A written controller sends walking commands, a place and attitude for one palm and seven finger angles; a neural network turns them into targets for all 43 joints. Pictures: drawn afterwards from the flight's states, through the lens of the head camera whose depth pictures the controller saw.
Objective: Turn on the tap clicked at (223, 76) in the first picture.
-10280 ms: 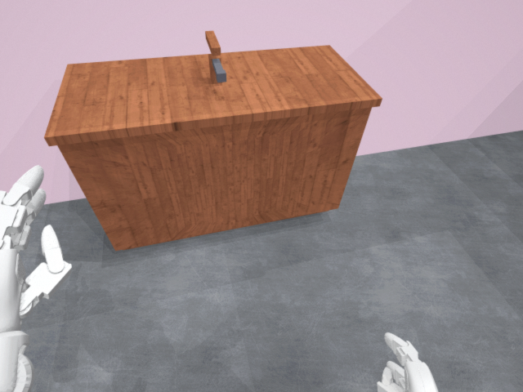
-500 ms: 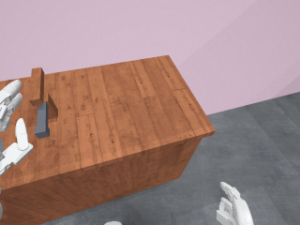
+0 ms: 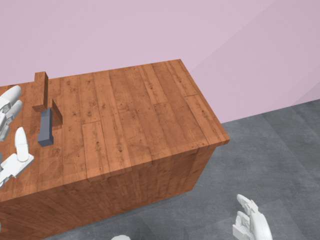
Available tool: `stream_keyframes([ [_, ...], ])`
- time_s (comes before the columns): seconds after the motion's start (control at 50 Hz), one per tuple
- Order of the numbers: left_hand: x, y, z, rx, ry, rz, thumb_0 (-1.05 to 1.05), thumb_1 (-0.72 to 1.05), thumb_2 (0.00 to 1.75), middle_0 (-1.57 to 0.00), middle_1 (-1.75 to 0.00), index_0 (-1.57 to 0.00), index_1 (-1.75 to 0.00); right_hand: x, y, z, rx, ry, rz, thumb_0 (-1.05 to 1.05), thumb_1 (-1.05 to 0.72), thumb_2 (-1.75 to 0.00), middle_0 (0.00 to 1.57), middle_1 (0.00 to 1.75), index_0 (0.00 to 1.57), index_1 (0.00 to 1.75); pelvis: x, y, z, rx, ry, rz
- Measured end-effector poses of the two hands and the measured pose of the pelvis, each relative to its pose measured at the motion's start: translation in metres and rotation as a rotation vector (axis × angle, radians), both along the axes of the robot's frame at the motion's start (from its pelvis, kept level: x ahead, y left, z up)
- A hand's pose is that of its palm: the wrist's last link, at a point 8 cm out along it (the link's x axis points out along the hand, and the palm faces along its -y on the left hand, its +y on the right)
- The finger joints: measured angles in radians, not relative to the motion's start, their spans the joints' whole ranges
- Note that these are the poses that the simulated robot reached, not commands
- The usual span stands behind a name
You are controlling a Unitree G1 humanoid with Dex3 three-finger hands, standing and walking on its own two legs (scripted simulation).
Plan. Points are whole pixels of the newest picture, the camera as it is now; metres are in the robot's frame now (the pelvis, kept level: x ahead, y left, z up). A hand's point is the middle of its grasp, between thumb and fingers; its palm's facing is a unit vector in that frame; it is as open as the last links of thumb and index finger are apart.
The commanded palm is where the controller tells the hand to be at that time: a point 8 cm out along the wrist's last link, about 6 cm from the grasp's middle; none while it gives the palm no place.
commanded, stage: shuffle to correct the standing spot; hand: left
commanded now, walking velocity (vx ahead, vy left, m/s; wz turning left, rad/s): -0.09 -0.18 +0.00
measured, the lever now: (45, 139) +0.34 +0.33 +0.02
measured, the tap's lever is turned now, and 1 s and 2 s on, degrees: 0 0 0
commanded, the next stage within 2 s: come to a stop and stand still in 1.18 s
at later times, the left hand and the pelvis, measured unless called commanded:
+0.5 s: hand (30, 156) +0.22 +0.24 +0.17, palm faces +0.30 -0.85 -0.44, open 7.4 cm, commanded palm +0.16 +0.28 +0.19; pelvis +0.00 +0.00 +0.00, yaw +0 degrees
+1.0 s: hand (31, 158) +0.22 +0.24 +0.17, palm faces +0.31 -0.84 -0.44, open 7.4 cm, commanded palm +0.16 +0.28 +0.19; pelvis +0.00 +0.00 +0.00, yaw +1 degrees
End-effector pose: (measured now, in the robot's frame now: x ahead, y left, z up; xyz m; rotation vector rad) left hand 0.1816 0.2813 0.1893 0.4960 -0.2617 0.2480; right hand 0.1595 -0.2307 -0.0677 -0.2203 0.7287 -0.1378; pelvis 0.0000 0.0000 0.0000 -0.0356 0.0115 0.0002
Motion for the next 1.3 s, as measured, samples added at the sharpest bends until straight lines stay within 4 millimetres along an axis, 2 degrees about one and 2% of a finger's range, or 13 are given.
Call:
stream_keyframes([
  [0.26,0.001,0.004,-0.002,-0.008,0.002,0.017,0.01,0.89,0.9,-0.21,-0.3,-0.21,-0.3,-0.005,0.003,-0.003,0.004,0.02,0.0,0.01,-0.9,-0.9,0.2,0.3,0.2,0.3,-0.001,0.002,0.0,0.0,0.002,0.002],
  [0.66,0.001,-0.001,-0.001,-0.006,0.002,0.019,0.01,0.89,0.9,-0.21,-0.3,-0.21,-0.3,0.005,-0.001,-0.003,0.007,0.008,0.007,0.01,-0.9,-0.9,0.2,0.3,0.2,0.3,0.003,-0.002,-0.001,0.001,0.0,0.011],
  [1.3,-0.002,-0.004,0.0,0.0,0.009,0.027,0.01,0.89,0.9,-0.21,-0.3,-0.21,-0.3,0.002,-0.001,-0.006,0.02,0.019,0.015,0.01,-0.9,-0.9,0.2,0.3,0.2,0.3,0.002,-0.006,-0.001,-0.001,0.0,0.019],
])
